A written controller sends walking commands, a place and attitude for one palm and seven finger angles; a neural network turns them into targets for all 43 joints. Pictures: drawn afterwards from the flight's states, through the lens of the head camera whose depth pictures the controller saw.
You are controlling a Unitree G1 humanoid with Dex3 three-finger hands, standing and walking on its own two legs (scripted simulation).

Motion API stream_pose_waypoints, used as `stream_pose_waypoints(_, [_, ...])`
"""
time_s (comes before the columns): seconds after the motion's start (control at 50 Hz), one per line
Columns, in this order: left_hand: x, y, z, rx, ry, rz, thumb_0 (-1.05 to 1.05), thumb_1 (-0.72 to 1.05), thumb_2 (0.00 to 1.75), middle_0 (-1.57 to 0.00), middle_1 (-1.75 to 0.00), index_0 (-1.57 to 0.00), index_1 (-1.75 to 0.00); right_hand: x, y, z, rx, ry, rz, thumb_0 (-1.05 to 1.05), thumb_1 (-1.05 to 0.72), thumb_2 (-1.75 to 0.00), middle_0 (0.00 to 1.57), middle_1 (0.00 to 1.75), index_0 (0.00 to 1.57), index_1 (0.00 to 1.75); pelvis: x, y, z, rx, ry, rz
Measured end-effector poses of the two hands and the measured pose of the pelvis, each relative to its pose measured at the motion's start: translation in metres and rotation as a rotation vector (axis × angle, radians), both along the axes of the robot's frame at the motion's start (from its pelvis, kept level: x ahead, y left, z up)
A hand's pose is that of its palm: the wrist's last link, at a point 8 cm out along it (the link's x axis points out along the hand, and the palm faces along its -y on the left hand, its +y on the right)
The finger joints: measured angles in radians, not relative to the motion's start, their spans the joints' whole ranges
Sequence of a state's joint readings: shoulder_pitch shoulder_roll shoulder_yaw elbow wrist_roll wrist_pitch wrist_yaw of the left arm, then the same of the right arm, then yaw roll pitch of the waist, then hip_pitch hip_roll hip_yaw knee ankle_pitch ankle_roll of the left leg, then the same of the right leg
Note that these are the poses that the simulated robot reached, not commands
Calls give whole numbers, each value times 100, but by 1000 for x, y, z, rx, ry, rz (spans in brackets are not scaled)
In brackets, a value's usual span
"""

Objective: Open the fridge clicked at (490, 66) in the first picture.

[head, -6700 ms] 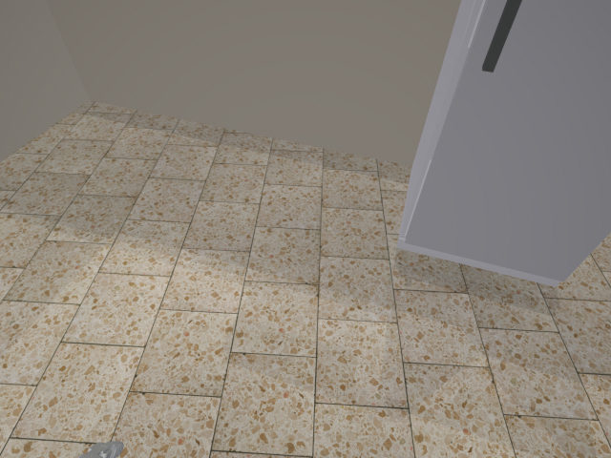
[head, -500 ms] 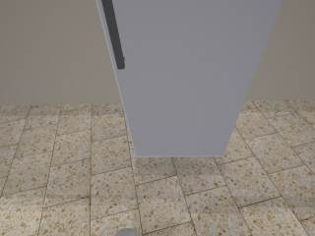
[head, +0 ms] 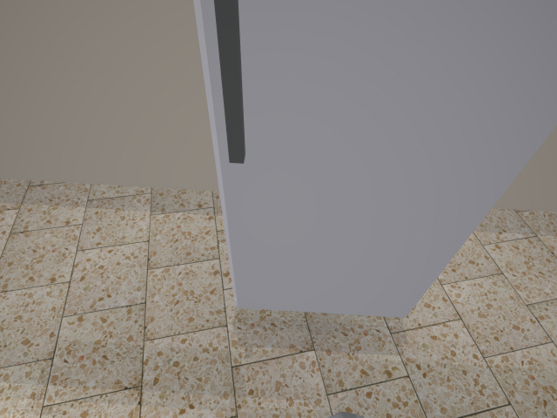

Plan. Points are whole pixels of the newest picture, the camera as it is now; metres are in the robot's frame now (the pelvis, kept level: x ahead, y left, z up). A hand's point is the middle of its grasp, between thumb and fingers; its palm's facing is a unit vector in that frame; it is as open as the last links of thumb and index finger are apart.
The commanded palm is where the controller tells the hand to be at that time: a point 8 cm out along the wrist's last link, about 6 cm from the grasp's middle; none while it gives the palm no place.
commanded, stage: take the last steps up to it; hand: left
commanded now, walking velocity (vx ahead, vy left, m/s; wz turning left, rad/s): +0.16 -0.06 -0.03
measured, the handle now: (234, 81) +0.54 +0.12 +0.21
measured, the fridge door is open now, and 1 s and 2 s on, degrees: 0 0 0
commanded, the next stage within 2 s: come to a stop and stand still in 0.02 s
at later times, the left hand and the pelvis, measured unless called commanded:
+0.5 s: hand (190, 408) +0.16 +0.16 -0.16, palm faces +0.05 -0.97 -0.25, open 7.2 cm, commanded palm none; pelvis +0.07 -0.03 +0.00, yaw +1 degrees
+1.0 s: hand out of the picture +0.00 +0.21 -0.18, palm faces +0.03 -0.97 -0.22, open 7.4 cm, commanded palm none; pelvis +0.02 +0.03 +0.00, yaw -1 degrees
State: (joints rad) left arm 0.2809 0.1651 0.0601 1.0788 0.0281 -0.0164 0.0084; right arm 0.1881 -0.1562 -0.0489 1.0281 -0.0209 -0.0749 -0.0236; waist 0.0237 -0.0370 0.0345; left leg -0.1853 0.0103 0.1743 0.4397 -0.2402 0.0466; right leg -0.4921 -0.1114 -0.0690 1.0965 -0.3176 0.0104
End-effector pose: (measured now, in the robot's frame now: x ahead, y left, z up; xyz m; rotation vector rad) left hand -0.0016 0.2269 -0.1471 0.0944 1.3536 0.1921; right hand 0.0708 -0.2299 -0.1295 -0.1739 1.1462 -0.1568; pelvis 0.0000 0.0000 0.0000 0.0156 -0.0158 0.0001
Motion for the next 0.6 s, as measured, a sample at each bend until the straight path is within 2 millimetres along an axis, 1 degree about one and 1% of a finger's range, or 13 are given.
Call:
stream_pose_waypoints(0.06, [61,3,9,22,-109,-31,0,92,89,-19,-30,-19,-30,-5,-5,-3,8,60,-15,-2,-94,-90,20,30,20,30,19,-4,2,6,3,0])
stream_pose_waypoints(0.1, [95,0,14,32,-154,-57,0,92,89,-19,-30,-19,-30,-9,-8,-8,23,104,-32,-1,-93,-90,20,30,20,30,32,-8,1,10,4,-2])
stream_pose_waypoints(0.14, [125,-6,18,43,-181,-88,0,92,90,-19,-30,-19,-30,-14,-10,-15,43,150,-54,-1,-92,-90,20,30,20,30,46,-14,0,13,4,-4])
stream_pose_waypoints(0.2, [162,-19,17,63,-206,-127,0,91,90,-19,-30,-19,-30,-20,-16,-29,75,223,-84,0,-91,-90,20,30,20,30,68,-27,-7,22,1,-8])
stream_pose_waypoints(0.22, [171,-24,16,71,-212,-135,0,91,90,-19,-30,-19,-30,-21,-18,-34,86,248,-93,0,-91,-90,20,30,20,30,75,-32,-10,19,1,-11])
stream_pose_waypoints(0.26, [182,-35,16,71,-205,-149,0,91,89,-19,-30,-19,-30,-20,-21,-39,99,290,-109,0,-91,-90,19,30,20,30,83,-37,-11,1,0,-1])
stream_pose_waypoints(0.32, [186,-47,17,62,-188,-139,0,91,89,-20,-30,-20,-30,-14,-25,-37,99,330,-111,1,-91,-90,19,30,20,30,89,-41,-8,4,1,15])
stream_pose_waypoints(0.38, [180,-51,16,57,-170,-98,-1,91,89,-20,-30,-20,-30,-1,-29,-33,84,335,-87,1,-91,-90,19,30,20,30,87,-41,-5,13,-1,22])
stream_pose_waypoints(0.44, [171,-39,18,73,-162,-70,-2,93,89,-20,-30,-20,-30,17,-32,-30,64,304,-57,1,-91,-90,19,30,20,30,80,-37,-3,14,0,27])
stream_pose_waypoints(0.5, [156,-23,16,85,-139,-63,-2,93,89,-20,-30,-20,-30,35,-32,-27,42,243,-37,1,-91,-90,19,30,20,30,72,-28,-4,10,1,26])
stream_pose_waypoints(0.56, [139,-3,10,89,-121,-54,-1,92,89,-20,-30,-20,-30,48,-25,-22,17,170,-20,1,-91,-90,19,30,19,30,62,-16,-7,0,-1,24])
stream_pose_waypoints(0.6, [127,11,2,82,-115,-45,-1,92,89,-20,-30,-20,-30,52,-18,-18,-3,124,-9,0,-91,-90,19,30,19,30,55,-6,-11,-10,-4,23])
